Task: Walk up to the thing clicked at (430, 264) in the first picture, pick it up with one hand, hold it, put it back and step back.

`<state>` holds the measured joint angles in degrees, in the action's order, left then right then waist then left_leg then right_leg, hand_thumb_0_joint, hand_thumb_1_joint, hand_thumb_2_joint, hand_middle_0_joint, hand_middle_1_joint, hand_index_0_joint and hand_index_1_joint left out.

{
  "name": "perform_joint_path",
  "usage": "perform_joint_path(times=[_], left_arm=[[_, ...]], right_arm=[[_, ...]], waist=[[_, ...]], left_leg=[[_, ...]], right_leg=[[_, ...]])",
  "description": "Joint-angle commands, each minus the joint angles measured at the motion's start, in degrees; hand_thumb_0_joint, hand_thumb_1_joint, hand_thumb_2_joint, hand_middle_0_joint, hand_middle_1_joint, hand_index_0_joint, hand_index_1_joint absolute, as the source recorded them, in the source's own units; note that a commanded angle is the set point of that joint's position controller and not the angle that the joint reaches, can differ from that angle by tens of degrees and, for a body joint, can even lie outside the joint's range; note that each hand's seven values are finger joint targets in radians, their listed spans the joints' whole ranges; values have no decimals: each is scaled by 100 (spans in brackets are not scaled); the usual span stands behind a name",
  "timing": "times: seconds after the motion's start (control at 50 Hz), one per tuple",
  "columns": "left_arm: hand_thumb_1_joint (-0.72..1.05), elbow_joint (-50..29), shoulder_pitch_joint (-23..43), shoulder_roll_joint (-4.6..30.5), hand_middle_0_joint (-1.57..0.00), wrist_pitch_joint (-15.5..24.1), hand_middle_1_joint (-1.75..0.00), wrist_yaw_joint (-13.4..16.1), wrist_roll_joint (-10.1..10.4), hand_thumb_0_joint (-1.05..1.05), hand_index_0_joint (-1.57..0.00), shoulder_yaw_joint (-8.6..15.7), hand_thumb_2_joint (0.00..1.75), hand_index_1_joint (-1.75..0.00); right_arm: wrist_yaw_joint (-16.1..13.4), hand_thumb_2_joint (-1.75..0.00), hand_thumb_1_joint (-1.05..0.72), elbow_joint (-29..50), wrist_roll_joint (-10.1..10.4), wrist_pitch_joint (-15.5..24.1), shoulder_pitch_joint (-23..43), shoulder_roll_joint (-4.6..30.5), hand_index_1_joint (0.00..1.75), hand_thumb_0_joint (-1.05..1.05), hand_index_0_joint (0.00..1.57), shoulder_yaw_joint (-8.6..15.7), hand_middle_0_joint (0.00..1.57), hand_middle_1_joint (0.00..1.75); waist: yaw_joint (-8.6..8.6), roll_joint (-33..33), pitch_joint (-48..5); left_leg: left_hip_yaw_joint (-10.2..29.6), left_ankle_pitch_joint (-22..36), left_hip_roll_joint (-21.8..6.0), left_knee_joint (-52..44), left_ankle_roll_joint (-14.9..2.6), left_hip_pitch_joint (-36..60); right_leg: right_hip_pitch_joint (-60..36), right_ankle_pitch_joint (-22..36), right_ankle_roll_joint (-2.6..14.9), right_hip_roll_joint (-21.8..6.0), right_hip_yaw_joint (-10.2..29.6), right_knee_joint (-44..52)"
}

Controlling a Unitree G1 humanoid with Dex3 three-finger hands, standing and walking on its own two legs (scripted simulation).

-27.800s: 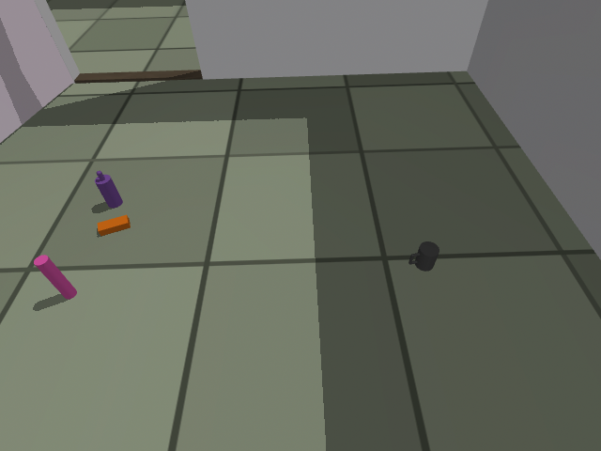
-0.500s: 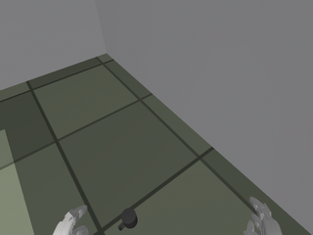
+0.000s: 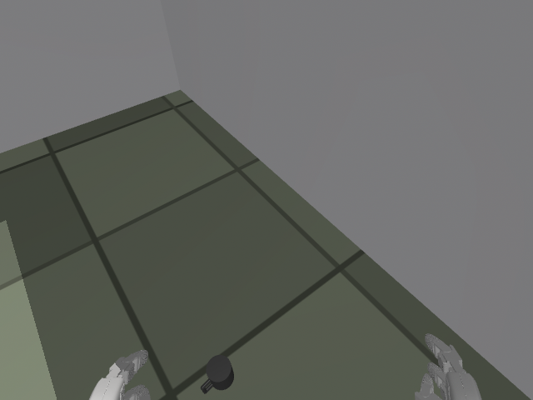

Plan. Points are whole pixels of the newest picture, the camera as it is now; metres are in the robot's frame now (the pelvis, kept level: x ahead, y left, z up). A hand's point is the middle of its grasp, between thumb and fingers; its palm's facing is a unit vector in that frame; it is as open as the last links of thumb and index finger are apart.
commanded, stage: home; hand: left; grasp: from above
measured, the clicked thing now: (216, 377) +0.36 +0.19 -0.66
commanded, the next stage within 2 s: stand in 0.04 s
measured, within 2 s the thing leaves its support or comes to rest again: neither
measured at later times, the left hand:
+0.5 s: hand out of the picture +0.08 +0.24 -0.11, palm faces +0.05 -0.94 -0.34, open 7.4 cm
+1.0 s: hand out of the picture +0.01 +0.24 -0.10, palm faces +0.06 -0.94 -0.33, open 7.4 cm
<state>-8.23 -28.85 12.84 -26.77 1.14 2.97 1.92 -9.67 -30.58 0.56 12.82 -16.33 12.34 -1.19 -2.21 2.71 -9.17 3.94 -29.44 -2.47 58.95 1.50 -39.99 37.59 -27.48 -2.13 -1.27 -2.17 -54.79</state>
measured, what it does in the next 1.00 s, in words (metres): rises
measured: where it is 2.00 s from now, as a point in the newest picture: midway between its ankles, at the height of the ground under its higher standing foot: outside the picture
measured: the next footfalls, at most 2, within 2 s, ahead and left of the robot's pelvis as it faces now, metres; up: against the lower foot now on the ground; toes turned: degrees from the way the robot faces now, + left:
none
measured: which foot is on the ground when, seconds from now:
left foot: down 0.00-1.00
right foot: down 0.00-1.00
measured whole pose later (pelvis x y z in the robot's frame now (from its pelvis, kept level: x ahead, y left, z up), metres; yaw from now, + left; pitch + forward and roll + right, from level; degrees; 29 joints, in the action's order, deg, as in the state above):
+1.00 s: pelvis -0.02 +0.00 +0.06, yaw +1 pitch -5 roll +0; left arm 64.7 -10.9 16.6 -0.8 1.4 -2.1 2.9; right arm -0.7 -62.1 -1.5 -0.3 -10.2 16.0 2.5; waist 0.8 0.6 3.7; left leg 2.5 -11.9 -0.4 24.4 0.9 -7.2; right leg 6.0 -11.7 -2.5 -3.4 -2.0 -23.1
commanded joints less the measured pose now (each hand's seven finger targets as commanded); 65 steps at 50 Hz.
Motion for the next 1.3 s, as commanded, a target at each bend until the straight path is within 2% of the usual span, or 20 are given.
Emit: perform_joint_path(times=[0.0, 0.1, 0.12, 0.14, 0.16, 0.2, 0.24, 0.3, 0.36, 0.44, 0.52, 0.64, 0.7, 0.78, 0.86, 1.0, 1.06, 1.14, 1.22, 1.28], left_arm=[[90, -1138, 94, 600, -20, 301, -30, 44, -24, 0, -20, 346, 90, -30], [90, -1110, 58, 646, -20, 300, -30, 43, -20, 0, -20, 367, 90, -30], [90, 901, 1742, 1156, -20, 1521, -30, 274, -693, 0, -20, 305, 90, -30], [90, 1859, 1188, 1142, -20, 1903, -30, 252, -722, 0, -20, 421, 90, -30], [90, 2123, 1073, 1165, -20, 2088, -30, 219, -703, 0, -20, 387, 90, -30], [90, 2666, 1329, 1281, -20, 2339, -30, 179, -719, 0, -20, 317, 90, -30], [90, 3161, 1590, 1251, -20, 2356, -30, 142, -608, 0, -20, 352, 90, -30], [90, 3847, 1789, 1198, -20, 2458, -30, 153, -574, 0, -20, 365, 90, -30], [90, 4473, 1817, 1163, -20, 2594, -30, 154, -561, 0, -20, 378, 90, -30], [90, 5156, 1814, 1214, -20, 2698, -30, 152, -550, 0, -20, 384, 90, -30], [90, 5689, 1825, 1231, -20, 2684, -30, 158, -504, 0, -20, 358, 90, -30], [90, 6338, 1861, 1277, -20, 2689, -30, 149, -477, 0, -20, 309, 90, -30], [90, 6562, 1925, 1279, -20, 2674, -30, 127, -482, 0, -20, 282, 90, -30], [90, 6788, 1922, 1334, -20, 2713, -30, 117, -502, 0, -20, 278, 90, -30], [90, 6914, 1901, 1340, -20, 2716, -30, 91, -495, 0, -20, 258, 90, -30], [90, 6978, 2005, 1475, -20, 2754, -30, 76, -487, 0, -20, 256, 90, -30], [90, 6988, 2063, 1532, -20, 2763, -30, 77, -497, 0, -20, 251, 90, -30], [90, 6997, 2077, 1528, -20, 2772, -30, 63, -453, 0, -20, 237, 90, -30], [90, 7013, 2144, 1604, -20, 2789, -30, 50, -451, 0, -20, 238, 90, -30], [90, 7026, 2148, 1548, -20, 2765, -30, 37, -427, 0, -20, 221, 90, -30]], right_arm=[[-103, -90, -90, 899, -15, 323, 376, 722, 30, 0, 20, 296, 20, 30], [-108, -90, -90, 910, -11, 320, 384, 758, 30, 0, 20, 312, 20, 30], [233, -90, -90, -552, -747, -280, 680, 1416, 30, 0, 20, 475, 20, 30], [399, -90, -90, -550, -708, -476, 696, 1444, 30, 0, 20, 561, 20, 30], [487, -90, -90, -361, -740, -586, 692, 1493, 30, 0, 20, 595, 20, 30], [673, -90, -90, -663, -511, -680, 684, 1289, 30, 0, 20, 581, 20, 30], [800, -90, -90, -849, -345, -744, 708, 1258, 30, 0, 20, 582, 20, 30], [870, -90, -90, -1116, -348, -825, 790, 1272, 30, 0, 20, 646, 20, 30], [855, -90, -90, -1351, -369, -886, 822, 1314, 30, 0, 20, 668, 20, 30], [791, -90, -90, -1701, -324, -979, 695, 1289, 30, 0, 20, 659, 20, 30], [747, -90, -90, -1996, -297, -1051, 702, 1366, 30, 0, 20, 650, 20, 30], [708, -90, -90, -2382, -243, -1092, 750, 1406, 30, 0, 20, 600, 20, 30], [720, -90, -90, -2534, -228, -1126, 759, 1470, 30, 0, 20, 597, 20, 30], [741, -90, -90, -2669, -211, -1156, 802, 1415, 30, 0, 20, 586, 20, 30], [775, -90, -90, -2760, -221, -1180, 820, 1455, 30, 0, 20, 584, 20, 30], [816, -90, -90, -2857, -209, -1195, 819, 1455, 30, 0, 20, 556, 20, 30], [837, -90, -90, -2878, -206, -1216, 793, 1446, 30, 0, 20, 538, 20, 30], [844, -90, -90, -2918, -198, -1190, 802, 1515, 30, 0, 20, 497, 20, 30], [846, -90, -90, -2958, -180, -1191, 751, 1517, 30, 0, 20, 463, 20, 30], [826, -90, -90, -2981, -188, -1175, 849, 1627, 30, 0, 20, 458, 20, 30]], waist=[[11, 72, -531], [16, 29, -532], [470, -374, 825], [455, -526, 259], [361, -477, 225], [339, -442, 70], [365, -566, 105], [393, -335, 260], [430, -81, 310], [369, -242, 557], [380, -94, 671], [351, -141, 916], [325, -6, 1197], [317, -248, 1216], [317, -116, 1365], [290, -292, 1347], [254, -434, 1441], [276, -94, 1323], [260, -361, 1299], [294, -79, 1269]], left_leg=[[-190, 1518, 201, -942, -155, 537], [-188, 1358, 201, -969, -164, 506], [18, 2452, 29, -1407, -451, 503], [-119, 2598, 42, -1396, -538, 964], [-7, 2579, 76, -1331, -557, 1262], [-79, 2403, 151, -1451, -495, 1434], [-105, 2114, 197, -1612, -468, 1690], [121, 1840, 70, -1992, -544, 2003], [295, 2191, -69, -2287, -563, 2100], [190, 2607, -43, -2439, -473, 2364], [301, 2496, -148, -2901, -454, 2556], [332, 2604, -230, -3490, -367, 2840], [391, 1913, -252, -3878, -338, 2703], [324, 1906, -227, -3963, -309, 2901], [380, 1347, -243, -4174, -312, 2778], [298, 1519, -214, -4116, -275, 2861], [246, 1493, -191, -4027, -281, 2902], [303, 1582, -256, -4135, -291, 2854], [253, 1894, -266, -4066, -282, 2947], [290, 1772, -305, -4155, -273, 2889]], right_leg=[[-343, 1296, 181, 205, -230, 778], [-326, 1145, 179, 202, -222, 803], [-1423, 1213, 401, -250, 142, 966], [-1619, 1322, 585, -280, 454, 1050], [-1304, 1525, 670, -233, 582, 1184], [-1804, 1912, 650, -456, 731, 1225], [-1717, 1621, 540, -448, 643, 1458], [-1615, 1216, 425, -395, 513, 1642], [-2012, 1623, 335, -347, 348, 1686], [-2284, 2121, 373, -447, 397, 2127], [-2563, 2031, 339, -437, 328, 2473], [-2957, 2082, 273, -479, 318, 2987], [-3050, 1664, 238, -454, 283, 3248], [-3065, 1600, 230, -512, 315, 3496], [-3039, 1313, 216, -486, 296, 3607], [-2984, 1102, 230, -551, 438, 3833], [-2805, 694, 229, -577, 513, 3984], [-3064, 1208, 231, -543, 426, 3833], [-3033, 1161, 242, -605, 514, 3915], [-3119, 1352, 244, -551, 428, 3808]])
